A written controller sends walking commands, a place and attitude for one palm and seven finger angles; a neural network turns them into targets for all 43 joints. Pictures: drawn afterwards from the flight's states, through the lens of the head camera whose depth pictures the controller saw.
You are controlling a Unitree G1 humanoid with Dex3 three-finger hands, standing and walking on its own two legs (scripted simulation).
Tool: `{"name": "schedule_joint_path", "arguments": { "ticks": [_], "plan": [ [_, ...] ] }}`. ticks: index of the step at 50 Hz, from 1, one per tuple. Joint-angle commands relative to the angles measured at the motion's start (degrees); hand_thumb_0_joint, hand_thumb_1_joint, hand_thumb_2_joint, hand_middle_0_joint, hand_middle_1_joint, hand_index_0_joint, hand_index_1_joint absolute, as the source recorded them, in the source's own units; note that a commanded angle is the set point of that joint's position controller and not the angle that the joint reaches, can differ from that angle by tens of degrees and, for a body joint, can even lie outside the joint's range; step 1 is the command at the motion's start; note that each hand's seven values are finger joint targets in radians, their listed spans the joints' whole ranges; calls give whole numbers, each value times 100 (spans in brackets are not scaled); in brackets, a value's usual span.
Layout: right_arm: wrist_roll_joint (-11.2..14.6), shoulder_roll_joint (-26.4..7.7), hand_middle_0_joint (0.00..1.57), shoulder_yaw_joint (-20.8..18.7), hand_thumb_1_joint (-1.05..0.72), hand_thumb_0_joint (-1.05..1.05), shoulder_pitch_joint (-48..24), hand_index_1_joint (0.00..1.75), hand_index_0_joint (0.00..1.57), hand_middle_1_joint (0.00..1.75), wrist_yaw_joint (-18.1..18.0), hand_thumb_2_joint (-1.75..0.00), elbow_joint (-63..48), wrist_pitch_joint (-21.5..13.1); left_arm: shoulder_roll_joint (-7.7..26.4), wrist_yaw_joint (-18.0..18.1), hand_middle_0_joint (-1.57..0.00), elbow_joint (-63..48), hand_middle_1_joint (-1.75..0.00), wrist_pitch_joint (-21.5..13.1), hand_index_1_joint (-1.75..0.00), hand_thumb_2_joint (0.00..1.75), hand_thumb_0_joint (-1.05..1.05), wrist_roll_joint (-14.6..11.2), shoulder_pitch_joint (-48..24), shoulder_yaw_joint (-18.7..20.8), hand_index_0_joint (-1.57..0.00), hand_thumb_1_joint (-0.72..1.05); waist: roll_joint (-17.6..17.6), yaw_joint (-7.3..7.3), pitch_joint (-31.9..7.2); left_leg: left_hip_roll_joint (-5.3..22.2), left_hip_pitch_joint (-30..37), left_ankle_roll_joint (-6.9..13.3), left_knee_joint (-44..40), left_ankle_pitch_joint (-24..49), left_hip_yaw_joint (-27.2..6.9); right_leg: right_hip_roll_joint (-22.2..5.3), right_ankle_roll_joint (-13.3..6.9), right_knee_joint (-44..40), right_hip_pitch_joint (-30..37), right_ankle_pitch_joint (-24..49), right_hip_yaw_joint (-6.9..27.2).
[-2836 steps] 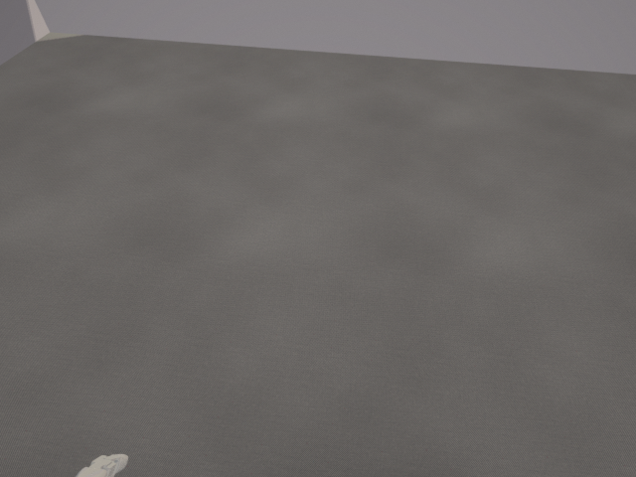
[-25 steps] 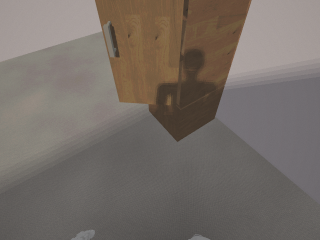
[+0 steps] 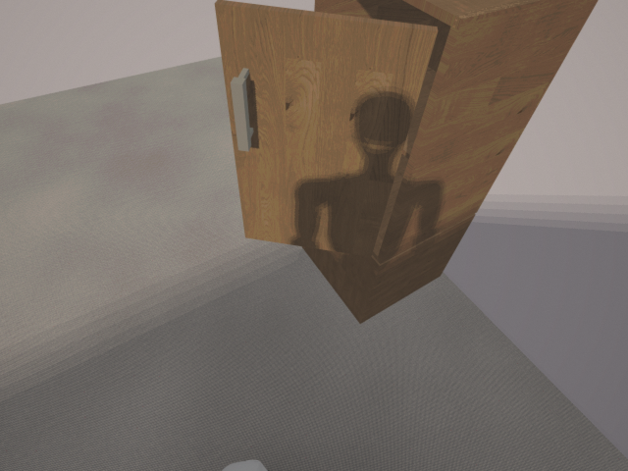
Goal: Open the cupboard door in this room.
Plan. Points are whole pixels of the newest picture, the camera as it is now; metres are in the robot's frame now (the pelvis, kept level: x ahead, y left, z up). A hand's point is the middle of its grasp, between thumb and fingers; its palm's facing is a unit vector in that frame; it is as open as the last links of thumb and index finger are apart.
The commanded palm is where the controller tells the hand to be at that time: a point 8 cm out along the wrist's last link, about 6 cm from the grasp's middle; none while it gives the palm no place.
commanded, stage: take the last steps up to it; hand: left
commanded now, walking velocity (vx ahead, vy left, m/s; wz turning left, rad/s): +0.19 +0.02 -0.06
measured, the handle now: (244, 110) +0.69 +0.21 +0.06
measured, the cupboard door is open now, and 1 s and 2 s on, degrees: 49 49 49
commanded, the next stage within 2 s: come to a stop and stand still in 0.12 s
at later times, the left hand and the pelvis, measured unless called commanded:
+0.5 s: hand (202, 404) +0.23 +0.19 -0.16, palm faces -0.05 -0.98 -0.21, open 7.3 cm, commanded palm none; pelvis +0.12 +0.02 +0.01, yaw -1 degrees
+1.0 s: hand out of the picture +0.12 +0.19 -0.16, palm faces -0.02 -0.96 -0.27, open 7.4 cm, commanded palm none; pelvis +0.09 +0.00 +0.00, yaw -3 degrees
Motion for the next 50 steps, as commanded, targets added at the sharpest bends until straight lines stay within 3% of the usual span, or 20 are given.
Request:
{"name": "schedule_joint_path", "arguments": {
  "ticks": [1,6,11,15,18,20,25,27,29,31,32,33,35,39,40,42,43,44,46,50],
  "plan": [
    [20,-1115,20,-181,-90,0,1589,30,20,30,-241,-90,120,33,345,70,-20,-800,-30,-132,-30,90,0,-12,-738,14,-20,90,1295,-707,-517,2010,2025,1041,-1867,-1106,-2638,54,-355,3595,-3058,-204,416],
    [69,-500,20,40,-90,0,1027,30,20,30,-292,-90,68,-135,164,10,-20,-510,-30,33,-30,90,0,26,-286,4,-20,90,708,-175,-361,1414,1305,774,-2053,789,-1051,-113,-167,2773,-2403,829,445],
    [48,-476,20,31,-90,0,1180,30,20,30,-291,-90,197,-106,73,24,-20,-708,-30,86,-30,90,0,30,-768,-45,-20,90,464,-205,-171,1341,1317,862,-2048,1317,-733,-26,-128,1281,-2016,1130,287],
    [60,-426,20,112,-90,0,1094,30,20,30,-377,-90,316,6,164,124,-20,-650,-30,158,-30,90,0,-6,-851,-128,-20,90,571,-179,-219,1221,1229,636,-1335,3080,-520,228,-135,116,-979,1413,195],
    [128,-425,20,71,-90,0,989,30,20,30,-405,-90,373,148,537,183,-20,-652,-30,189,-30,90,0,-3,-678,-68,-20,90,376,-50,-270,846,1051,185,-698,2075,-442,76,-202,-960,-254,2943,458],
    [189,-307,20,43,-90,0,1274,30,20,30,-352,-90,395,242,864,213,-20,-698,-30,185,-30,90,0,-9,-760,-65,-20,90,89,-219,-29,276,551,-165,-518,392,-342,-661,-644,-762,-176,4919,1007],
    [195,-207,20,-14,-90,0,1540,30,20,30,-347,-90,404,432,955,328,-20,-825,-30,205,-30,90,0,-50,-929,26,-20,90,-818,-279,-964,-39,887,-275,279,-250,-167,-1043,-1070,-629,99,6203,1152],
    [205,-155,20,-17,-90,0,1438,30,20,30,-333,-90,342,465,974,342,-20,-857,-30,228,-30,90,0,-47,-1053,55,-20,90,-810,-269,-876,-81,769,-285,134,-974,-215,-1106,-1128,-721,84,5999,1250],
    [180,-150,20,-28,-90,0,1448,30,20,30,-335,-90,341,469,892,340,-20,-915,-30,260,-30,90,0,-48,-1216,71,-20,90,-364,-324,-790,134,1205,-205,-428,199,-338,-805,-905,-621,-330,4907,1044],
    [88,-489,20,-69,-90,0,1292,30,20,30,-393,-90,206,435,563,300,-20,-1079,-30,347,-30,90,0,-82,-1325,20,-20,90,1182,-320,-411,1160,1360,272,-1082,2793,-1270,134,-267,205,-1122,2302,304],
    [64,-508,20,-63,-90,0,1269,30,20,30,-432,-90,188,413,514,323,-20,-1128,-30,417,-30,90,0,-65,-1468,17,-20,90,1445,-414,-144,1510,1332,625,-1317,3633,-1521,480,-162,1109,-1552,63,348],
    [43,-520,20,-47,-90,0,1276,30,20,30,-489,-90,169,388,489,325,-20,-1113,-30,477,-30,90,0,-51,-1464,49,-20,90,1135,-399,-121,1625,1189,870,-1271,3572,-1495,502,-173,1804,-1683,-372,724],
    [22,-532,20,-40,-90,0,925,30,20,30,-482,-90,57,345,389,293,-20,-1051,-30,439,-30,90,0,-37,-1302,58,-20,90,798,-231,-194,1525,1435,1021,-985,3611,-1203,458,-186,1914,-1803,-247,753],
    [55,-586,20,-59,-90,0,851,30,20,30,-439,-90,122,324,280,236,-20,-1003,-30,363,-30,90,0,-45,-1293,-16,-20,90,962,-325,-303,1247,1809,806,-937,3149,-893,443,-156,434,-1270,171,383],
    [194,-1055,20,-166,-90,0,239,30,20,30,-340,-90,-173,274,525,442,-20,-649,-30,222,-30,90,0,-37,-462,-72,-20,90,1004,26,-534,1294,1898,462,271,3806,-712,145,-249,-59,-1424,988,672],
    [131,-449,20,-39,-90,0,844,30,20,30,-271,-90,-495,243,740,428,-20,-1000,-30,43,-30,90,0,20,-517,-59,-20,90,259,-307,-748,464,1124,9,453,1170,-394,-249,-649,-545,-772,3482,1489],
    [134,-339,20,-10,-90,0,1114,30,20,30,-272,-90,-518,198,831,412,-20,-1062,-30,10,-30,90,0,-8,-644,-97,-20,90,605,-515,-911,288,1499,-47,-79,1048,-387,-319,-683,-272,-771,4151,1302],
    [86,-341,20,2,-90,0,1119,30,20,30,-273,-90,-494,158,765,368,-20,-1088,-30,3,-30,90,0,-12,-757,-152,-20,90,1357,-469,-841,441,1727,46,-235,2047,-581,-77,-455,-113,-904,3656,975],
    [134,-661,20,-47,-90,0,1032,30,20,30,-304,-90,-502,198,654,369,-20,-989,-30,75,-30,90,0,-25,-692,-169,-20,90,415,-378,-941,858,1970,329,-203,3028,-790,378,-321,-10,-919,2212,612],
    [143,-537,20,31,-90,0,595,30,20,30,-286,-90,-517,288,639,318,-20,-887,-30,89,-30,90,0,-23,-626,-258,-20,90,-157,-342,40,387,1198,87,-449,-41,-425,75,-410,-890,-1102,2243,1179]
  ]
}}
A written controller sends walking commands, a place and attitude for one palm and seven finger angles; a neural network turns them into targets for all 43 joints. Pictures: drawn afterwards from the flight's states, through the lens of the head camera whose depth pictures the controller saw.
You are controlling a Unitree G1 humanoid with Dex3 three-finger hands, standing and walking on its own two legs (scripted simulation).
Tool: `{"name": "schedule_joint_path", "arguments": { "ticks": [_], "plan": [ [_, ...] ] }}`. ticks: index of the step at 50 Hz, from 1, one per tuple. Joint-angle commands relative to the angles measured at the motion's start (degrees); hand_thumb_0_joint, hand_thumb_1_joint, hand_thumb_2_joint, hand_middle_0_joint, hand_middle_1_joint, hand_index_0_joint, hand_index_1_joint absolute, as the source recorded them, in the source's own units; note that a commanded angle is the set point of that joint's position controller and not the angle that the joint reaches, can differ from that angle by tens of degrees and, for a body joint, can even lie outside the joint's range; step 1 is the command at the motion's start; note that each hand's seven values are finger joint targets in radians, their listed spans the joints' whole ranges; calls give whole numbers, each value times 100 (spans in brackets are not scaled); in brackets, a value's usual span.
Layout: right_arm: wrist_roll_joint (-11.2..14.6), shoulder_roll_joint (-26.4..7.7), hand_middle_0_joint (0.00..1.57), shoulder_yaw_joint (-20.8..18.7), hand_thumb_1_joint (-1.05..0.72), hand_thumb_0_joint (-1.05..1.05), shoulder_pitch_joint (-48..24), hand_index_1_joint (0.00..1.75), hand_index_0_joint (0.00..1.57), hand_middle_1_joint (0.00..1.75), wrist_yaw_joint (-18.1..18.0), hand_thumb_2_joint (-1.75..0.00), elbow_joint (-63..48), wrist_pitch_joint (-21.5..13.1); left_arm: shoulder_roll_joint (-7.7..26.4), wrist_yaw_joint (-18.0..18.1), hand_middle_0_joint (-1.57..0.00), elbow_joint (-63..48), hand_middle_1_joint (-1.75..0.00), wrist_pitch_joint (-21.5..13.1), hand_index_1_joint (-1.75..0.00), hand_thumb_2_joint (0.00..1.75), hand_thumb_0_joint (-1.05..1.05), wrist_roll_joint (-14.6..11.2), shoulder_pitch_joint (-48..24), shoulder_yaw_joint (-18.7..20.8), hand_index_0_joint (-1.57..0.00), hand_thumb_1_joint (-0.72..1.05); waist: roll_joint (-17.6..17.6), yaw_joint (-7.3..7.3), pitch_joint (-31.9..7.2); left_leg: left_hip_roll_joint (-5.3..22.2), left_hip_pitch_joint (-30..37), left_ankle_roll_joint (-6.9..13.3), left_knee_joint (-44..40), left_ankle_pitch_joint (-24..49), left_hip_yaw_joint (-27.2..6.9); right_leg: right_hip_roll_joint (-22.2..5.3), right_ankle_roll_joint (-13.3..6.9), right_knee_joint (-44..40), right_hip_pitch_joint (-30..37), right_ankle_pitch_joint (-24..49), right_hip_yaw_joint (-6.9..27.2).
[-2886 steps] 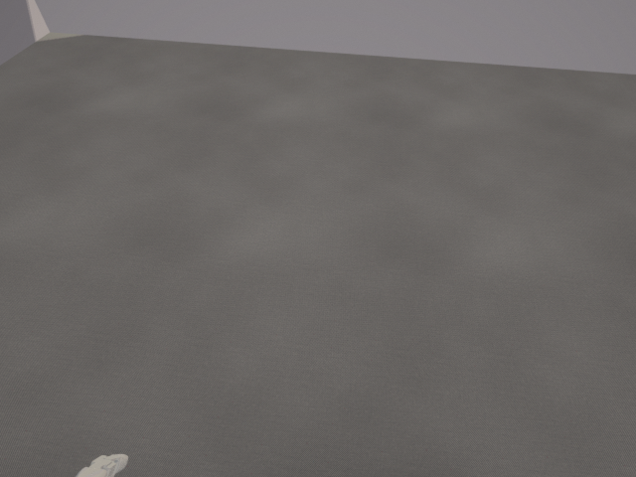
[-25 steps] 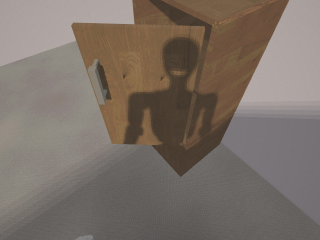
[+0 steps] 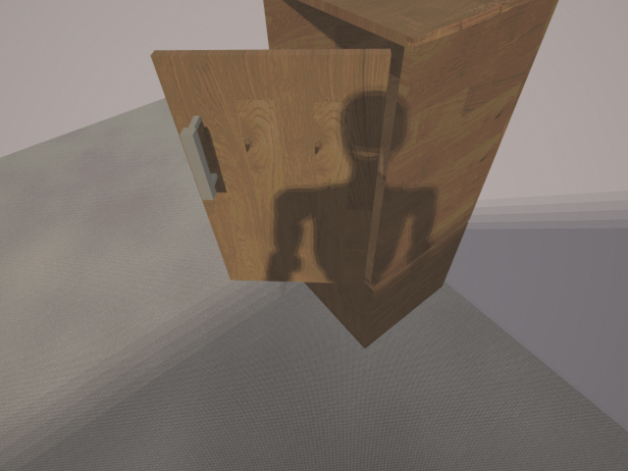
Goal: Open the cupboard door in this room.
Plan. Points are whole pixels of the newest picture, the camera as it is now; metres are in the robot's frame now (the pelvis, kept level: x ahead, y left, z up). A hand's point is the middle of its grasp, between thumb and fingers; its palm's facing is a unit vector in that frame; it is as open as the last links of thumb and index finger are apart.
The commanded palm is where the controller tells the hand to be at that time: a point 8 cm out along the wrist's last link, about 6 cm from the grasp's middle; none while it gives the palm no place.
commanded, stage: come to a stop and stand still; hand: left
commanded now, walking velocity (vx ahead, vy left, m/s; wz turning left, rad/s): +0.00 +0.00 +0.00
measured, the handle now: (202, 159) +0.59 +0.23 +0.06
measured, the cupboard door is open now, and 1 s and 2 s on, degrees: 49 49 49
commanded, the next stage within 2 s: look again from close up in 0.44 s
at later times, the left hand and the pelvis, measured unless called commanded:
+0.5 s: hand out of the picture -0.01 +0.14 -0.15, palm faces +0.03 -0.97 -0.22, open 7.3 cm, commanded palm none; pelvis -0.01 -0.03 +0.01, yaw +2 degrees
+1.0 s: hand out of the picture +0.02 +0.14 -0.16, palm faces +0.04 -0.98 -0.21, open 7.3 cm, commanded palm none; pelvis +0.02 -0.03 +0.01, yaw +1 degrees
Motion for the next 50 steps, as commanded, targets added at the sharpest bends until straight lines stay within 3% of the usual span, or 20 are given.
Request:
{"name": "schedule_joint_path", "arguments": {
  "ticks": [1,3,6,8,11,15,19,28,31,38,44,50],
  "plan": [
    [23,-456,20,-13,-90,0,214,30,20,30,10,-90,-208,27,669,2,-20,-331,-30,-140,-30,90,0,1,102,6,-20,90,-531,-93,139,394,206,43,-811,550,-589,-470,-402,-1146,-461,1245,696],
    [8,-398,20,16,-90,0,314,30,20,30,45,-90,-108,62,756,-19,-20,-337,-30,-139,-30,90,0,0,37,-11,-20,90,-652,-146,340,268,220,8,-896,0,-567,-517,-460,-1534,-794,208,862],
    [-14,-393,20,26,-90,0,494,30,20,30,78,-90,42,73,785,-35,-20,-336,-30,-142,-30,90,0,3,58,4,-20,90,-647,-163,329,239,352,11,-925,-29,-563,-477,-458,-1865,-1006,-804,881],
    [-26,-396,20,41,-90,0,635,30,20,30,87,-90,120,65,779,-45,-20,-344,-30,-135,-30,90,0,4,53,28,-20,90,-716,-177,295,256,355,9,-979,-46,-560,-451,-450,-1953,-1074,-1106,862],
    [-34,-352,20,76,-90,0,733,30,20,30,87,-90,242,49,745,-55,-20,-312,-30,-140,-30,90,0,-3,115,46,-20,90,-531,-136,365,253,195,2,-1041,-32,-576,-440,-443,-1999,-998,-1145,801],
    [-32,-307,20,138,-90,0,866,30,20,30,65,-90,428,-12,653,-66,-20,-187,-30,-166,-30,90,0,-22,199,50,-20,90,-273,-67,292,344,-5,7,-1289,42,-666,-369,-432,-1829,-593,-620,649],
    [-16,-214,20,177,-90,0,1006,30,20,30,43,-90,632,-51,583,-69,-20,-31,-30,-197,-30,90,0,-35,252,43,-20,90,-366,-31,212,381,-42,-8,-1342,238,-669,-384,-448,-1793,-283,-226,562],
    [5,-161,20,204,-90,0,1131,30,20,30,-16,-90,939,-118,455,-56,-20,242,-30,-229,-30,90,0,-47,356,18,-20,90,-124,4,11,479,138,-26,-1335,813,-644,-385,-456,-1468,66,1057,417],
    [13,-140,20,191,-90,0,1112,30,20,30,-29,-90,974,-122,442,-43,-20,303,-30,-243,-30,90,0,-34,364,20,-20,90,-231,-9,-11,500,220,-39,-1288,1012,-608,-396,-443,-1400,122,1474,395],
    [18,-164,20,154,-90,0,955,30,20,30,-56,-90,947,-131,416,-29,-20,344,-30,-244,-30,90,0,-20,387,32,-20,90,-152,-23,-20,552,438,-36,-1255,1286,-560,-362,-427,-1288,87,1880,386],
    [19,-179,20,136,-90,0,768,30,20,30,-62,-90,928,-123,429,-29,-20,363,-30,-256,-30,90,0,4,407,40,-20,90,-361,-24,41,547,550,-35,-1237,1378,-543,-396,-413,-1332,70,2143,397],
    [11,-282,20,134,-90,0,660,30,20,30,-73,-90,895,-140,486,-34,-20,324,-30,-252,-30,90,0,-1,379,69,-20,90,-116,-4,-78,569,672,-29,-1215,1687,-531,-385,-420,-1251,196,2377,377]
  ]
}}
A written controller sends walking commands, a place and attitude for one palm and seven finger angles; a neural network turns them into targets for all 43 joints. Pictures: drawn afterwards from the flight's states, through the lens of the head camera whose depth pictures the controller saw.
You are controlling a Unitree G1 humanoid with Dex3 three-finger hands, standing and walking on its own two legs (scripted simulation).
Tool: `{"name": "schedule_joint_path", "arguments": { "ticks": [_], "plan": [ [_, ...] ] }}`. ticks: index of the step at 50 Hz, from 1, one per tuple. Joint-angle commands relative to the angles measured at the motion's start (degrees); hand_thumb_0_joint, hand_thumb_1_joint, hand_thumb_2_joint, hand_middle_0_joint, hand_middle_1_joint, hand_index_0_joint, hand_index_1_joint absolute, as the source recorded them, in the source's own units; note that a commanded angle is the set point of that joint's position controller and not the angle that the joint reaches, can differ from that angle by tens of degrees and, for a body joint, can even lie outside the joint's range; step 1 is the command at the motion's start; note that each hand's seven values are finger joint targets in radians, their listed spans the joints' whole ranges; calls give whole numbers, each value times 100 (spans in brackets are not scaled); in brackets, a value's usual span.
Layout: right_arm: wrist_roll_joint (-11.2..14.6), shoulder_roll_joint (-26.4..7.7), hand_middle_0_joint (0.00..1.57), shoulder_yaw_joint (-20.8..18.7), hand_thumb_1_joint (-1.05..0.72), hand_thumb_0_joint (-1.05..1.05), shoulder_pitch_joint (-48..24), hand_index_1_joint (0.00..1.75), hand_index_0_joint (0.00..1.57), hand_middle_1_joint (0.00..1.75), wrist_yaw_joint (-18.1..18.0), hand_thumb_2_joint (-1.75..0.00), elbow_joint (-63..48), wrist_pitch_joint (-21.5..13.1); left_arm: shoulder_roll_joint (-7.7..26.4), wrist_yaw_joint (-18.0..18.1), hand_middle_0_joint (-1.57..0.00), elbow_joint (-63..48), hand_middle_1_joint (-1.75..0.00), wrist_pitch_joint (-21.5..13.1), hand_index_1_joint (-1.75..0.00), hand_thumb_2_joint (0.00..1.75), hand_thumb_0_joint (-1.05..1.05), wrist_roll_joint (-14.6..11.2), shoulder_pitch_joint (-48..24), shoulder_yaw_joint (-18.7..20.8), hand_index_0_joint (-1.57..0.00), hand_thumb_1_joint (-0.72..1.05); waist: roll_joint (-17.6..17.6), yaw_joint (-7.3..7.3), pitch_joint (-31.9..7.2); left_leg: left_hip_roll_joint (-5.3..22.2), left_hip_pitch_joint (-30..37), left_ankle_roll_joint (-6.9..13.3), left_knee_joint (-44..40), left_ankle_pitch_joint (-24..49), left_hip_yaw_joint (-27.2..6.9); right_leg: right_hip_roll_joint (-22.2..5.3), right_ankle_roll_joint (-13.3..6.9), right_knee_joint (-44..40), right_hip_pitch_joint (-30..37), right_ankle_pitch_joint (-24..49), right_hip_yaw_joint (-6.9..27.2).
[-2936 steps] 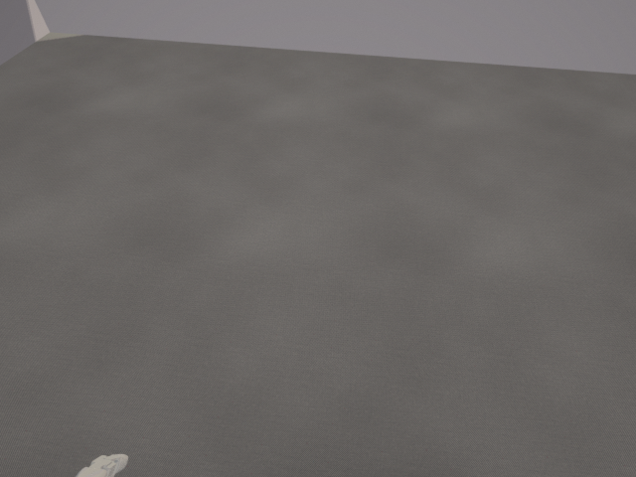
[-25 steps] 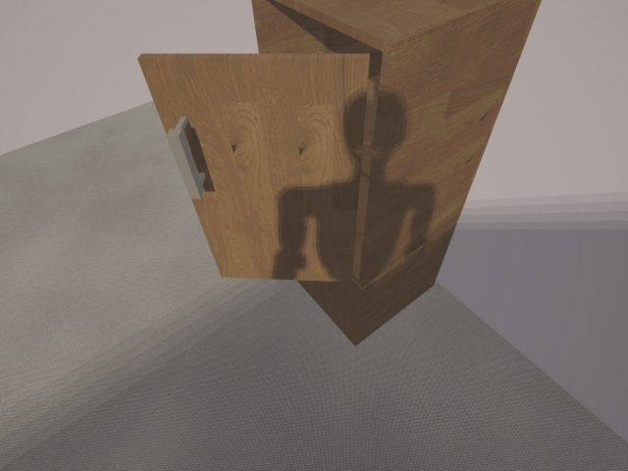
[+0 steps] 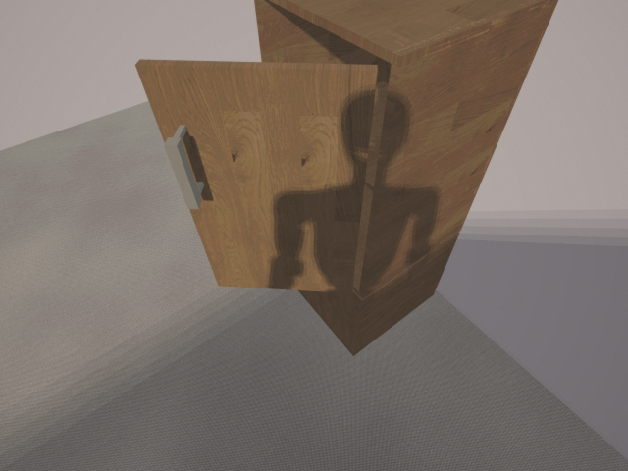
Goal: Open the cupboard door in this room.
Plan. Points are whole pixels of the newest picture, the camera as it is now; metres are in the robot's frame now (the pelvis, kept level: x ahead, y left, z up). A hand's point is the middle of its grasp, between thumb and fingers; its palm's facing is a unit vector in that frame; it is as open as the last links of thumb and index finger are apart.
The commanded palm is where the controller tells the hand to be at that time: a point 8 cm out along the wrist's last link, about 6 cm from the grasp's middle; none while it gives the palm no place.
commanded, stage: look again from close up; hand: left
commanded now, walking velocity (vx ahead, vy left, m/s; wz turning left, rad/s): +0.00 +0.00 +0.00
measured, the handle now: (188, 168) +0.57 +0.26 +0.05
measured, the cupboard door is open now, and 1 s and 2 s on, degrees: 49 49 49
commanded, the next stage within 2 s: raise the hand with hooked fingers in 0.02 s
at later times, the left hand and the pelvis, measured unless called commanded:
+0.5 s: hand (174, 452) +0.15 +0.18 -0.03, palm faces -0.06 -1.00 +0.01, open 8.3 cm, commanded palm +0.12 +0.25 -0.04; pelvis -0.04 +0.00 -0.07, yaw +4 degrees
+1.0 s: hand (111, 430) +0.16 +0.25 +0.00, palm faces +0.00 -1.00 -0.06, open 11.3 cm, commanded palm +0.14 +0.30 +0.01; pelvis -0.07 +0.02 -0.06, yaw +4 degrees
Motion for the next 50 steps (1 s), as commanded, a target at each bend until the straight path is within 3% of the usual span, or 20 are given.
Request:
{"name": "schedule_joint_path", "arguments": {
  "ticks": [1,5,6,7,8,9,10,11,12,13,15,17,19,22,25,28,31,39,43,50],
  "plan": [
    [21,-460,20,-38,-90,0,425,30,20,30,-28,-90,-118,-41,674,51,-20,-196,-30,-64,-30,90,0,0,349,110,-20,90,-40,-37,23,409,231,287,-273,1279,-375,-623,-81,-442,-209,2138,539],
    [22,-493,20,-40,-90,0,372,30,20,30,-31,-90,-129,-31,701,50,-20,-199,-30,-66,-30,90,0,6,330,108,-20,90,-128,-38,62,388,211,276,-239,1303,-372,-643,-80,-450,-152,2361,544],
    [95,-743,20,-135,-90,0,-370,30,20,30,22,-90,-598,14,840,303,-20,19,-30,-124,-30,90,0,30,981,163,-20,90,-804,279,266,407,-625,87,1311,857,-57,-1167,423,-691,-11,5221,1124],
    [373,-1570,20,-114,-90,0,-81,30,20,30,-271,-90,-2505,-928,2004,133,-20,-8756,-32,-1468,-32,89,0,-1221,-3558,474,-20,88,124,-503,-2593,-305,595,421,212,1699,-388,-697,35,-12,756,4463,663],
    [252,-1141,20,-135,-90,0,-405,30,20,30,-482,-90,-2150,-1348,1708,379,-20,-7169,-33,-1204,-33,88,0,-695,-1052,710,-20,85,1285,-2,-2649,-222,1047,513,-13,2700,-370,-286,-72,255,582,3123,375],
    [405,-904,20,-201,-90,0,-413,30,20,30,-420,-90,-2244,-1518,429,528,-21,-6487,-34,-428,-34,87,0,-881,502,33,-21,83,1399,-109,-1630,-91,632,351,89,2994,-538,-207,2,165,-248,2101,-35],
    [410,-977,20,-194,-90,0,-217,30,20,30,-393,-90,-2120,-1570,-57,376,-21,-6403,-36,-377,-36,86,0,-1046,392,-137,-21,81,524,-249,-965,-48,341,349,358,3010,-545,-209,110,115,-556,2276,-287],
    [335,-1158,20,-337,-90,0,-266,30,20,30,-362,-90,-2415,-1678,385,259,-21,-6628,-37,-620,-37,85,0,-1058,51,263,-21,78,-23,-358,-604,-158,-49,369,661,2603,-628,-188,162,164,-951,2394,-323],
    [195,-1254,20,-405,-90,0,-153,30,20,30,-331,-90,-2502,-1725,530,65,-21,-6437,-39,-901,-39,84,0,-1038,249,533,-21,76,-498,-386,-831,-239,-354,362,913,2228,-590,-185,215,310,-1206,2333,-440],
    [139,-1199,20,-430,-90,0,-172,30,20,30,-290,-90,-2657,-1743,227,-202,-21,-5882,-40,-1187,-40,83,0,-1111,860,540,-21,74,-1080,-252,-711,-280,-865,326,1114,1867,-625,-158,265,546,-1463,2188,-522],
    [138,-1129,20,-495,-90,0,-324,30,20,30,-83,-90,-3044,-1755,-45,-947,-22,-5167,-43,-1852,-43,81,0,-1262,1905,603,-22,69,-1389,164,-823,-388,-1651,203,1519,1625,-606,-156,217,1174,-1567,2306,-501],
    [130,-1160,20,-535,-90,0,-580,30,20,30,79,-90,-3400,-1739,83,-1731,-22,-5175,-47,-2681,-47,79,0,-1444,1940,720,-22,64,-1317,292,-973,-474,-2444,122,2009,1110,-536,-199,189,1711,-1819,2185,-306],
    [129,-1277,20,-587,-90,0,-643,30,20,30,189,-90,-3701,-1708,851,-2482,-22,-5183,-50,-3354,-50,77,0,-1481,1513,1269,-22,60,-760,306,-1240,-519,-2927,105,2575,811,-505,-304,97,2155,-2019,1942,73],
    [251,-1261,20,-560,-90,0,-796,30,20,30,140,-90,-4367,-1540,1048,-2745,-23,-6025,-54,-3098,-54,74,0,-1785,972,1523,-23,53,-205,428,-1916,-589,-3111,216,2813,411,-333,-280,76,2191,-2076,826,241],
    [263,-1240,20,-454,-90,0,-592,30,20,30,42,-90,-4601,-1409,1121,-2461,-23,-7203,-58,-2865,-58,71,0,-1968,-243,1451,-23,46,72,118,-1982,-476,-3088,297,3004,-42,-496,-164,117,2141,-2626,-138,259],
    [241,-1199,20,-350,-90,0,-332,30,20,30,-38,-90,-4519,-1389,1113,-2160,-24,-8117,-63,-2987,-63,68,0,-1752,-741,1126,-24,39,527,-151,-2024,-303,-2818,355,3062,-71,-689,-54,81,2260,-3030,-98,80],
    [253,-1265,20,-236,-90,0,-240,30,20,30,-147,-90,-4334,-1430,1235,-2169,-24,-7986,-68,-2847,-68,65,0,-1613,-1095,951,-24,32,488,-372,-1814,-227,-2920,375,3050,-414,-851,9,79,2187,-3285,-505,-3],
    [345,-1259,20,-58,-90,0,-452,30,20,30,-257,-90,-4332,-1428,1734,-2382,-25,-6975,-80,-1603,-80,57,0,-1940,-577,1729,-25,13,234,26,-1875,-295,-2916,327,2442,-513,-917,-11,93,1657,-2455,-906,-74],
    [320,-1231,20,-48,-90,0,-381,30,20,30,-241,-90,-4308,-1478,1737,-2245,-26,-7057,-86,-1715,-86,53,0,-2022,-532,1890,-26,4,-47,39,-1785,-276,-2835,306,2213,-462,-901,-29,133,1541,-2349,-911,-167],
    [357,-1400,20,-79,-90,0,-175,30,20,30,-237,-90,-4222,-1627,1917,-2433,-27,-6853,-96,-2035,-96,46,0,-2039,-1060,1892,-27,-13,165,-52,-1535,-296,-2546,307,1941,-650,-891,-7,106,1433,-2405,-926,-203]
  ]
}}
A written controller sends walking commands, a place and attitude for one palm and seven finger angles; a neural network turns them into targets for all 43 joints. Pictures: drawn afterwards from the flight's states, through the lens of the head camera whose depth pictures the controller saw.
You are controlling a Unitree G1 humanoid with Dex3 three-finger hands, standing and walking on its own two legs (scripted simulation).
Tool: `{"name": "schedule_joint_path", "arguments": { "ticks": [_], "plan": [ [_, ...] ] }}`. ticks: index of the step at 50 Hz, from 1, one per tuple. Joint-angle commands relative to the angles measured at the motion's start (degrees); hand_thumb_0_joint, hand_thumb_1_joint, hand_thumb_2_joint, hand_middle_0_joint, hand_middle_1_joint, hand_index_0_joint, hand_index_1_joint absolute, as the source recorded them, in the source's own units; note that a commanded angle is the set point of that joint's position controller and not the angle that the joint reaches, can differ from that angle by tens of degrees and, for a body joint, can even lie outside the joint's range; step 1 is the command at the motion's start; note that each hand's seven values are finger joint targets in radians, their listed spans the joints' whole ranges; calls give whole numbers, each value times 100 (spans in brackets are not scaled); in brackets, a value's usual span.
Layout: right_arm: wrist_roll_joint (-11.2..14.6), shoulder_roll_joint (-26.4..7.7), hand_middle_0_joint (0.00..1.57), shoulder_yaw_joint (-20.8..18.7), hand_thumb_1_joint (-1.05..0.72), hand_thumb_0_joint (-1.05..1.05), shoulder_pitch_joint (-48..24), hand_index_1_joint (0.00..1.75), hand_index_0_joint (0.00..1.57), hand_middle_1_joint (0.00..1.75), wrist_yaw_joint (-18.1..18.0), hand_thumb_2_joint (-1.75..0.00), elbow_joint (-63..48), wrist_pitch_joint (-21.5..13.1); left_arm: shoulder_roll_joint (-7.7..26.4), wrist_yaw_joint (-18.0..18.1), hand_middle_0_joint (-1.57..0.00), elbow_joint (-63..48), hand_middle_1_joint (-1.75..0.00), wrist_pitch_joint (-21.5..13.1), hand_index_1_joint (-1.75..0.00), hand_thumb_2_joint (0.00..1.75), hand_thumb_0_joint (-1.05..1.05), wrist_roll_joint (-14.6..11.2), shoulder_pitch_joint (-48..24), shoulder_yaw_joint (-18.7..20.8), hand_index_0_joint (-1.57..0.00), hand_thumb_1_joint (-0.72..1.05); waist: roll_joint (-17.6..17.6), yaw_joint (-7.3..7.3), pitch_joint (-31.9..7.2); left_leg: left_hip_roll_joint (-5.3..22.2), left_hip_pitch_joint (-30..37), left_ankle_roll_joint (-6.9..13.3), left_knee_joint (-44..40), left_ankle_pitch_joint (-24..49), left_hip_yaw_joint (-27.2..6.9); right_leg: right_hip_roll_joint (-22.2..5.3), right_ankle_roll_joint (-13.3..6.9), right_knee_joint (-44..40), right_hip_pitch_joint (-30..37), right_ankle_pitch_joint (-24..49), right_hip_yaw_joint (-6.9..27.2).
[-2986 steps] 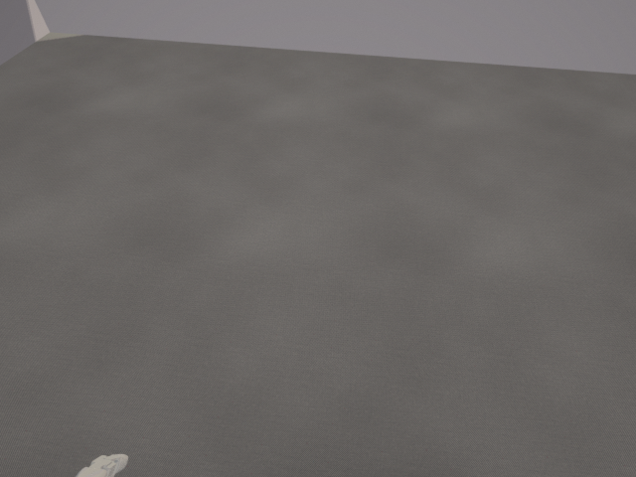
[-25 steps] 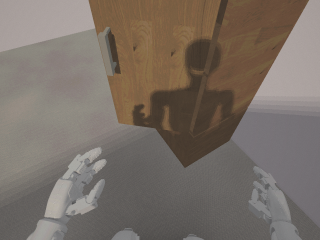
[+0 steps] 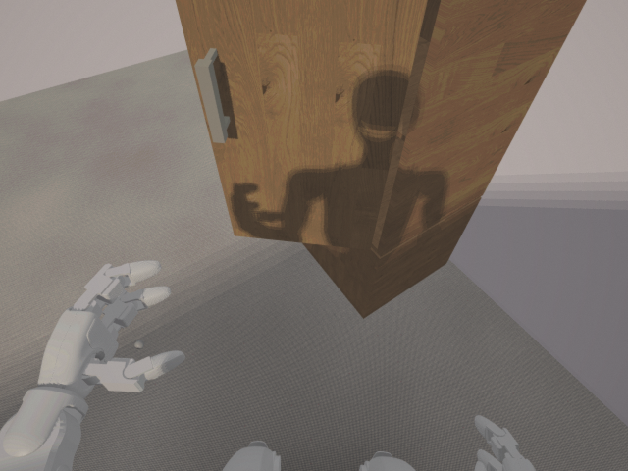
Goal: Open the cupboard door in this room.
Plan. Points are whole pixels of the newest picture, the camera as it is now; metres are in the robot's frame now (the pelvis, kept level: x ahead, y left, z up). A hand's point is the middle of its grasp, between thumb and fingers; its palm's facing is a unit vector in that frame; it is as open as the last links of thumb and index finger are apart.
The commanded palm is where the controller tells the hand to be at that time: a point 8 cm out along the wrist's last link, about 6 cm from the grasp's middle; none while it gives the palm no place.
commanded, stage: raise the hand with hooked fingers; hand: left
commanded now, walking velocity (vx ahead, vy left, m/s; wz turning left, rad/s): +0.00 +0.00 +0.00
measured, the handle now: (216, 97) +0.66 +0.19 +0.11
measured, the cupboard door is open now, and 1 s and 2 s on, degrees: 49 49 49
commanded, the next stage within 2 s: move the hooked fingers beside the handle in 1.22 s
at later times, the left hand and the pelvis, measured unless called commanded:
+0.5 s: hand (85, 295) +0.28 +0.26 +0.11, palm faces -0.04 -1.00 -0.05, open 13.8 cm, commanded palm +0.26 +0.31 +0.11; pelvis +0.02 +0.00 +0.02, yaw +1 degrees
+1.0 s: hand (86, 262) +0.31 +0.26 +0.13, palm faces -0.07 -1.00 -0.02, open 14.0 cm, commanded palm +0.28 +0.31 +0.13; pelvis +0.02 -0.01 +0.03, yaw +0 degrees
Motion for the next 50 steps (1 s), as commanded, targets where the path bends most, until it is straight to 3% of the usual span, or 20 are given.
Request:
{"name": "schedule_joint_path", "arguments": {
  "ticks": [1,3,4,7,14,16,27,30,34,36,38,40,44,48,50],
  "plan": [
    [73,-915,20,-371,-90,0,-659,30,20,30,-88,-90,-1051,-486,1043,-111,-27,-1135,-98,-474,-98,45,0,-134,-838,484,-27,-15,182,140,-1015,-218,877,77,-1170,146,-271,184,-56,-1090,495,-225,233],
    [73,-935,20,-384,-90,0,-600,30,20,30,-105,-90,-1014,-509,1108,-134,-28,-1068,-100,-442,-100,43,0,-154,-825,582,-28,-20,95,145,-1069,-206,1015,81,-1235,349,-282,198,-51,-1100,616,57,174],
    [70,-959,20,-375,-90,0,-597,30,20,30,-108,-90,-1003,-513,1240,-159,-28,-1055,-102,-424,-102,42,0,-177,-919,672,-28,-22,160,175,-1012,-200,1067,76,-1247,474,-307,231,-82,-1077,669,195,168],
    [79,-946,20,-376,-90,0,-576,30,20,30,-110,-90,-974,-523,1211,-182,-29,-1113,-107,-392,-107,39,0,-196,-975,709,-29,-29,339,176,-1107,-197,1331,57,-1336,785,-299,232,-76,-1076,787,595,87],
    [80,-1009,20,-323,-90,0,-571,30,20,30,-139,-90,-969,-405,1525,-421,-30,-646,-117,-50,-117,32,0,-255,-1511,936,-30,-45,300,147,-880,-209,1536,54,-1457,1081,-285,307,-93,-1249,1018,1036,83],
    [96,-991,20,-311,-90,0,-611,30,20,30,-148,-90,-990,-374,1547,-524,-30,-641,-120,23,-120,30,0,-242,-1679,948,-30,-50,407,155,-1009,-200,1664,37,-1513,1181,-285,290,-88,-1274,1086,1136,59],
    [115,-1007,20,-239,-90,0,-669,30,20,30,-221,-90,-930,-253,1978,-1025,-30,35,-120,315,-120,30,0,-387,-2591,1260,-30,-50,248,138,-1048,-216,1948,63,-1638,1445,-253,301,-93,-1552,1349,1472,124],
    [116,-1030,20,-217,-90,0,-681,30,20,30,-233,-90,-926,-232,2216,-1113,-30,96,-120,338,-120,30,0,-423,-2925,1406,-30,-50,393,182,-1142,-233,2044,57,-1697,1498,-259,300,-120,-1592,1462,1490,143],
    [110,-1055,20,-221,-90,0,-640,30,20,30,-244,-90,-904,-208,2447,-1207,-30,388,-120,371,-120,30,0,-481,-3060,1609,-30,-50,270,218,-1123,-243,2056,69,-1706,1658,-219,299,-116,-1682,1620,1682,204],
    [134,-1064,20,-231,-90,0,-619,30,20,30,-250,-90,-880,-192,2508,-1271,-30,557,-120,386,-120,30,0,-481,-3194,1638,-30,-50,254,192,-1094,-241,2057,74,-1770,1556,-205,269,-96,-1745,1607,1597,221],
    [145,-1062,20,-254,-90,0,-601,30,20,30,-243,-90,-899,-194,2275,-1326,-30,765,-120,422,-120,30,0,-487,-2962,1485,-30,-50,172,198,-1096,-250,2050,88,-1765,1615,-168,250,-84,-1757,1606,1679,234],
    [144,-1081,20,-261,-90,0,-588,30,20,30,-207,-90,-929,-188,2278,-1410,-30,811,-120,442,-120,30,0,-561,-2950,1487,-30,-50,87,229,-1095,-261,2003,93,-1727,1697,-130,236,-76,-1759,1684,1833,300],
    [113,-1105,20,-279,-90,0,-563,30,20,30,-161,-90,-977,-169,2467,-1329,-30,669,-120,381,-120,30,0,-516,-3005,1623,-30,-50,174,288,-1084,-266,1951,87,-1740,1678,-122,249,-99,-1732,1683,1739,314],
    [110,-1066,20,-307,-90,0,-545,30,20,30,-164,-90,-988,-171,2542,-1213,-30,466,-120,220,-120,30,0,-501,-3028,1766,-30,-50,249,264,-1268,-262,2009,99,-1749,1597,-87,219,-64,-1764,1723,1664,356],
    [106,-1059,20,-284,-90,0,-567,30,20,30,-173,-90,-983,-162,2538,-1187,-30,483,-120,201,-120,30,0,-503,-3086,1736,-30,-50,330,251,-1158,-257,1963,94,-1753,1538,-91,239,-77,-1768,1697,1597,379]
  ]
}}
